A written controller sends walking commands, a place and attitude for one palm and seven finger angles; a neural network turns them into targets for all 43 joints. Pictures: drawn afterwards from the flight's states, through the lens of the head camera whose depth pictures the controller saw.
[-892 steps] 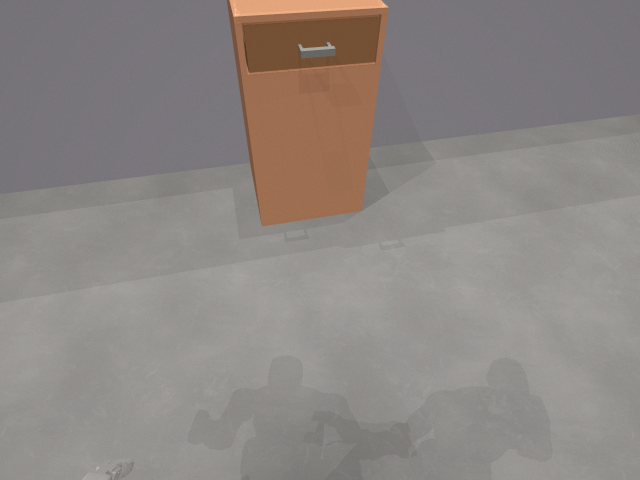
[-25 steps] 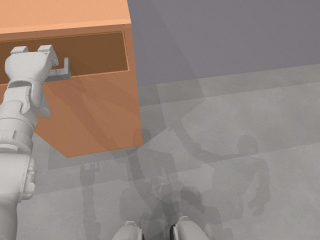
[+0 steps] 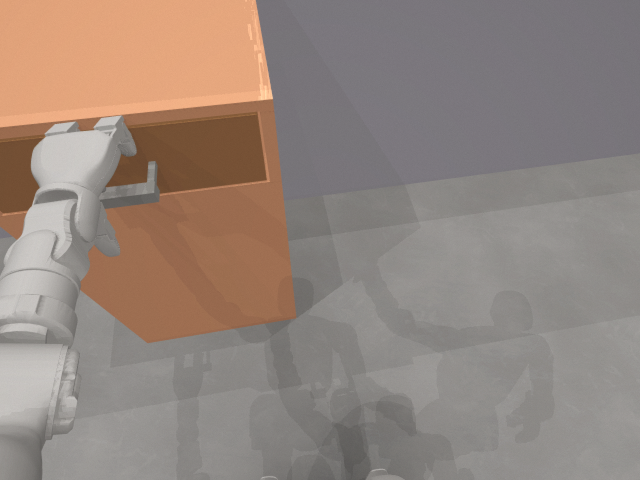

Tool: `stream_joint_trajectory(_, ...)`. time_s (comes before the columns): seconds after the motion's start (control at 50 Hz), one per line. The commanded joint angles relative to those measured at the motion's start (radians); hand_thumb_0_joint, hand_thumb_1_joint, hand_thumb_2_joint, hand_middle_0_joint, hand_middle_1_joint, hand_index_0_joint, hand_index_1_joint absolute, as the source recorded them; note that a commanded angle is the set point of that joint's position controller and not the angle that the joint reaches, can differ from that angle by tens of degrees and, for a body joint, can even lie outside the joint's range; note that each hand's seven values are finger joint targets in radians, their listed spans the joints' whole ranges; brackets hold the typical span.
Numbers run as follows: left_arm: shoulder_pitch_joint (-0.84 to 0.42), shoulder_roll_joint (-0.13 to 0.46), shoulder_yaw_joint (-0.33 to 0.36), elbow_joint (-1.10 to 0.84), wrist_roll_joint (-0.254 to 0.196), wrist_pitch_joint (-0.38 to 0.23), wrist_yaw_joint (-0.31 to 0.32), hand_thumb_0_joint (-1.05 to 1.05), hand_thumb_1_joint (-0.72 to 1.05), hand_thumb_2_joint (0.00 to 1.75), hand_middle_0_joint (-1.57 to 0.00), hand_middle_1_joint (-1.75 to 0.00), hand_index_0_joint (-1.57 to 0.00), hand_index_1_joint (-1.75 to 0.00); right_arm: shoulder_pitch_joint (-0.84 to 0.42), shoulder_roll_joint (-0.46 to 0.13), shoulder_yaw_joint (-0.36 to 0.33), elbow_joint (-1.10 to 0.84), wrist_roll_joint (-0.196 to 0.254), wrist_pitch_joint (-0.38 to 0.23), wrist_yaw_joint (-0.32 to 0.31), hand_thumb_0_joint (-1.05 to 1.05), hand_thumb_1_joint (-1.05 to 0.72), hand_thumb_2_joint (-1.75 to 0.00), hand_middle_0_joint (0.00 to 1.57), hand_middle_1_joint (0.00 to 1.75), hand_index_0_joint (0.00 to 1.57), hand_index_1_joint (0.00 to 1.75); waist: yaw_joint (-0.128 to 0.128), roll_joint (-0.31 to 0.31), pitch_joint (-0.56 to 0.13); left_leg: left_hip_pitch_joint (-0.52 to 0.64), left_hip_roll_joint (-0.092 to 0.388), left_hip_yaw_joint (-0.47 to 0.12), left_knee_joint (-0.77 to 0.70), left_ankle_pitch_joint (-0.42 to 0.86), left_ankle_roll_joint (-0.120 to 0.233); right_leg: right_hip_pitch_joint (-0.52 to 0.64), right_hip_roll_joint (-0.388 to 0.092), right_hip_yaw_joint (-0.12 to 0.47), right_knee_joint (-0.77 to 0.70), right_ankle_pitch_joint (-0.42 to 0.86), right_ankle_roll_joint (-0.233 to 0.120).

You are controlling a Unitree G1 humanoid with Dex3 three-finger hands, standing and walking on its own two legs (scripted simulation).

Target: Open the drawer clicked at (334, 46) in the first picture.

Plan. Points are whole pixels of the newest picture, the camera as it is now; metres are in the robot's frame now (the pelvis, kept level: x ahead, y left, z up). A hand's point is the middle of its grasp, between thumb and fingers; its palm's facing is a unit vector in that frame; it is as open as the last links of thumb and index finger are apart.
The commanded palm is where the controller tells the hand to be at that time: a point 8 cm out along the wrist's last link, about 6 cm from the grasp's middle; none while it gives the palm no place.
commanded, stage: lift the fingers back up to retry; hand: left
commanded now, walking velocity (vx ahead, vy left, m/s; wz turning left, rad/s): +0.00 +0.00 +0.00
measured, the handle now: (119, 184) +0.52 +0.28 +0.02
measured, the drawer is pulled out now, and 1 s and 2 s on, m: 0.00 0.00 0.00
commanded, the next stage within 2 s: re-aim the fingers above the handle in 0.18 s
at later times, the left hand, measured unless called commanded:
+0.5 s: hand (97, 187) +0.46 +0.27 +0.08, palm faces +0.01 +0.00 -1.00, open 13.8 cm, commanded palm +0.44 +0.27 +0.13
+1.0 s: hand (81, 192) +0.46 +0.29 +0.07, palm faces -0.05 +0.00 -1.00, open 13.8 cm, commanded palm +0.45 +0.28 +0.13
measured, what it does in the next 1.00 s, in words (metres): stands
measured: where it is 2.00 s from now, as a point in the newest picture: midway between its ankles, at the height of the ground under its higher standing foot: outside the picture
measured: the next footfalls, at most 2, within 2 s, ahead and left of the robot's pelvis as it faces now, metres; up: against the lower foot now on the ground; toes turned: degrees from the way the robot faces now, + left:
none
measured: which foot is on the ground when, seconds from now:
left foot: down 0.00-1.00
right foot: down 0.00-1.00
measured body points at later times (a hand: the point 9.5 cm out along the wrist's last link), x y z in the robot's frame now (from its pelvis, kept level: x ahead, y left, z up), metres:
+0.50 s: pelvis +0.00 -0.01 +0.00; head +0.09 -0.01 +0.45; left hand +0.46 +0.26 +0.13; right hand +0.06 -0.28 -0.13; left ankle -0.04 +0.09 -0.71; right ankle -0.01 -0.13 -0.71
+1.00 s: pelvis +0.00 -0.01 +0.00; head +0.09 -0.02 +0.45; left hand +0.46 +0.29 +0.12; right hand +0.02 -0.29 -0.12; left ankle -0.04 +0.09 -0.71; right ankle -0.01 -0.13 -0.71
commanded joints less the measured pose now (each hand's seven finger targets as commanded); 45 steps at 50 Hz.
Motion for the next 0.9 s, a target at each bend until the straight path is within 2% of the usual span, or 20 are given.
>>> stream_joint_trajectory(0.0, -0.440, 0.327, 0.083, -0.253, -0.027, 0.034, 0.046, 0.00, -0.50, 0.30, -0.30, -1.20, -0.30, -1.20, 0.107, -0.164, -0.060, -0.060, 0.002, -0.012, -0.005, 0.00, -0.90, -0.90, 0.20, 0.30, 0.20, 0.30, 0.017, 0.054, -0.463, 0.361, 0.026, -0.008, -0.061, 0.736, -0.017, 0.262, 0.011, -0.043, -0.046, 0.446, -0.025)
stream_joint_trajectory(0.08, -0.355, 0.209, -0.010, -0.171, -0.032, 0.068, -0.005, 0.00, -0.50, 0.30, -0.30, -1.20, -0.30, -1.20, 0.097, -0.162, -0.061, -0.061, 0.013, -0.003, 0.000, 0.00, -0.90, -0.90, 0.20, 0.30, 0.20, 0.30, 0.010, 0.000, -0.368, 0.350, 0.026, 0.000, -0.087, 0.686, -0.013, 0.245, 0.009, -0.046, -0.075, 0.425, -0.024)
stream_joint_trajectory(0.1, -0.358, 0.224, -0.007, -0.159, -0.025, 0.072, -0.018, 0.00, -0.50, 0.30, -0.30, -1.20, -0.30, -1.20, 0.094, -0.167, -0.058, -0.061, 0.014, 0.001, -0.001, 0.00, -0.90, -0.90, 0.20, 0.30, 0.20, 0.30, 0.010, -0.019, -0.350, 0.335, 0.025, 0.000, -0.095, 0.655, -0.013, 0.251, 0.007, -0.044, -0.080, 0.413, -0.024)
stream_joint_trajectory(0.16, -0.388, 0.174, -0.059, -0.208, -0.031, 0.049, -0.057, 0.00, -0.50, 0.30, -0.30, -1.20, -0.30, -1.20, 0.081, -0.161, -0.058, -0.075, 0.016, 0.007, -0.003, 0.00, -0.90, -0.90, 0.20, 0.30, 0.20, 0.30, 0.003, -0.005, -0.341, 0.357, 0.020, 0.001, -0.102, 0.635, -0.008, 0.252, 0.003, -0.036, -0.092, 0.407, -0.026)
stream_joint_trajectory(0.28, -0.425, 0.289, 0.059, -0.301, -0.025, -0.046, -0.025, 0.00, -0.50, 0.30, -0.30, -1.20, -0.30, -1.20, 0.063, -0.147, -0.061, -0.084, 0.004, 0.007, -0.017, 0.00, -0.90, -0.90, 0.20, 0.30, 0.20, 0.30, 0.028, 0.044, -0.383, 0.367, 0.010, -0.008, -0.089, 0.648, -0.011, 0.261, 0.003, -0.029, -0.065, 0.407, -0.035)
stream_joint_trajectory(0.3, -0.449, 0.231, 0.012, -0.321, -0.027, -0.051, -0.009, 0.00, -0.50, 0.30, -0.30, -1.20, -0.30, -1.20, 0.054, -0.141, -0.059, -0.089, 0.002, 0.003, -0.013, 0.00, -0.90, -0.90, 0.20, 0.30, 0.20, 0.30, 0.018, 0.054, -0.381, 0.369, 0.008, -0.009, -0.086, 0.641, -0.012, 0.242, 0.004, -0.030, -0.063, 0.396, -0.033)
stream_joint_trajectory(0.4, -0.442, 0.316, 0.093, -0.226, 0.009, 0.003, 0.076, 0.00, -0.50, 0.30, -0.30, -1.20, -0.30, -1.20, 0.056, -0.146, -0.059, -0.071, -0.002, -0.006, -0.006, 0.00, -0.90, -0.90, 0.20, 0.30, 0.20, 0.30, 0.039, 0.045, -0.394, 0.307, 0.003, 0.001, -0.085, 0.584, -0.018, 0.248, 0.005, -0.036, -0.041, 0.375, -0.039)
stream_joint_trajectory(0.42, -0.453, 0.287, 0.062, -0.219, 0.011, 0.022, 0.082, 0.00, -0.50, 0.30, -0.30, -1.20, -0.30, -1.20, 0.055, -0.146, -0.056, -0.075, -0.001, -0.007, -0.003, 0.00, -0.90, -0.90, 0.20, 0.30, 0.20, 0.30, 0.031, 0.054, -0.394, 0.306, 0.002, 0.004, -0.088, 0.578, -0.019, 0.248, 0.005, -0.039, -0.043, 0.377, -0.039)
stream_joint_trajectory(0.46, -0.462, 0.250, 0.023, -0.181, 0.012, 0.058, 0.077, 0.00, -0.50, 0.30, -0.30, -1.20, -0.30, -1.20, 0.062, -0.147, -0.057, -0.073, 0.001, -0.010, 0.000, 0.00, -0.90, -0.90, 0.20, 0.30, 0.20, 0.30, 0.021, 0.054, -0.412, 0.311, 0.003, 0.011, -0.088, 0.581, -0.016, 0.259, 0.004, -0.035, -0.048, 0.393, -0.036)
stream_joint_trajectory(0.48, -0.455, 0.285, 0.048, -0.164, 0.009, 0.073, 0.070, 0.00, -0.50, 0.30, -0.30, -1.20, -0.30, -1.20, 0.066, -0.154, -0.058, -0.067, 0.003, -0.010, 0.000, 0.00, -0.90, -0.90, 0.20, 0.30, 0.20, 0.30, 0.024, 0.028, -0.414, 0.307, 0.005, 0.014, -0.090, 0.566, -0.013, 0.275, 0.004, -0.032, -0.054, 0.398, -0.033)
stream_joint_trajectory(0.52, -0.449, 0.275, 0.027, -0.146, 0.002, 0.090, 0.041, 0.00, -0.50, 0.30, -0.30, -1.20, -0.30, -1.20, 0.069, -0.158, -0.057, -0.074, 0.005, -0.008, -0.006, 0.00, -0.90, -0.90, 0.20, 0.30, 0.20, 0.30, 0.014, -0.008, -0.425, 0.292, 0.002, 0.024, -0.097, 0.542, -0.004, 0.320, 0.000, -0.023, -0.067, 0.432, -0.027)
stream_joint_trajectory(0.56, -0.461, 0.245, -0.009, -0.153, -0.013, 0.077, 0.001, 0.00, -0.50, 0.30, -0.30, -1.20, -0.30, -1.20, 0.076, -0.160, -0.057, -0.077, 0.010, -0.008, -0.013, 0.00, -0.90, -0.90, 0.20, 0.30, 0.20, 0.30, -0.001, -0.032, -0.427, 0.291, 0.001, 0.024, -0.102, 0.524, 0.003, 0.341, -0.004, -0.016, -0.079, 0.444, -0.021)
stream_joint_trajectory(0.58, -0.440, 0.258, 0.003, -0.146, -0.017, 0.068, -0.015, 0.00, -0.50, 0.30, -0.30, -1.20, -0.30, -1.20, 0.077, -0.162, -0.057, -0.077, 0.013, -0.008, -0.017, 0.00, -0.90, -0.90, 0.20, 0.30, 0.20, 0.30, 0.003, -0.042, -0.407, 0.283, -0.001, 0.023, -0.106, 0.504, 0.005, 0.340, -0.003, -0.016, -0.086, 0.432, -0.022)
stream_joint_trajectory(0.66, -0.445, 0.236, -0.016, -0.178, -0.021, -0.003, -0.050, 0.00, -0.50, 0.30, -0.30, -1.20, -0.30, -1.20, 0.076, -0.157, -0.057, -0.075, 0.014, -0.012, -0.030, 0.00, -0.90, -0.90, 0.20, 0.30, 0.20, 0.30, -0.007, -0.027, -0.341, 0.282, -0.002, 0.017, -0.115, 0.465, 0.011, 0.299, -0.003, -0.009, -0.102, 0.388, -0.024)
stream_joint_trajectory(0.72, -0.453, 0.308, 0.050, -0.206, -0.010, -0.044, -0.026, 0.00, -0.50, 0.30, -0.30, -1.20, -0.30, -1.20, 0.083, -0.155, -0.057, -0.070, 0.009, -0.015, -0.032, 0.00, -0.90, -0.90, 0.20, 0.30, 0.20, 0.30, 0.014, 0.023, -0.354, 0.277, -0.003, 0.012, -0.112, 0.469, 0.004, 0.282, 0.000, -0.012, -0.084, 0.364, -0.033)
stream_joint_trajectory(0.74, -0.440, 0.362, 0.101, -0.203, -0.009, -0.051, -0.013, 0.00, -0.50, 0.30, -0.30, -1.20, -0.30, -1.20, 0.081, -0.159, -0.056, -0.067, 0.004, -0.013, -0.032, 0.00, -0.90, -0.90, 0.20, 0.30, 0.20, 0.30, 0.031, 0.020, -0.369, 0.259, -0.004, 0.015, -0.108, 0.489, 0.003, 0.306, -0.001, -0.008, -0.076, 0.387, -0.035)
stream_joint_trajectory(0.8, -0.405, 0.385, 0.129, -0.180, -0.002, -0.036, 0.033, 0.00, -0.50, 0.30, -0.30, -1.20, -0.30, -1.20, 0.072, -0.154, -0.053, -0.069, 0.001, -0.016, -0.024, 0.00, -0.90, -0.90, 0.20, 0.30, 0.20, 0.30, 0.050, 0.051, -0.372, 0.224, -0.005, 0.024, -0.103, 0.495, -0.004, 0.301, -0.001, -0.014, -0.054, 0.393, -0.035)
stream_joint_trajectory(0.82, -0.384, 0.385, 0.131, -0.151, -0.001, -0.020, 0.045, 0.00, -0.50, 0.30, -0.30, -1.20, -0.30, -1.20, 0.071, -0.157, -0.051, -0.067, 0.001, -0.015, -0.019, 0.00, -0.90, -0.90, 0.20, 0.30, 0.20, 0.30, 0.049, 0.033, -0.359, 0.211, -0.004, 0.026, -0.104, 0.492, -0.005, 0.302, 0.001, -0.019, -0.051, 0.393, -0.035)
stream_joint_trajectory(0.84, -0.387, 0.422, 0.160, -0.157, -0.002, -0.012, 0.052, 0.00, -0.50, 0.30, -0.30, -1.20, -0.30, -1.20, 0.068, -0.163, -0.051, -0.065, -0.001, -0.014, -0.018, 0.00, -0.90, -0.90, 0.20, 0.30, 0.20, 0.30, 0.058, 0.019, -0.395, 0.201, -0.004, 0.031, -0.099, 0.505, -0.004, 0.335, 0.000, -0.013, -0.047, 0.421, -0.033)
stream_joint_trajectory(0.88, -0.387, 0.425, 0.146, -0.142, 0.008, 0.013, 0.060, 0.00, -0.50, 0.30, -0.30, -1.20, -0.30, -1.20, 0.069, -0.165, -0.051, -0.071, 0.004, -0.013, -0.016, 0.00, -0.90, -0.90, 0.20, 0.30, 0.20, 0.30, 0.055, 0.018, -0.406, 0.189, -0.005, 0.036, -0.101, 0.494, -0.006, 0.342, -0.001, -0.013, -0.044, 0.426, -0.030)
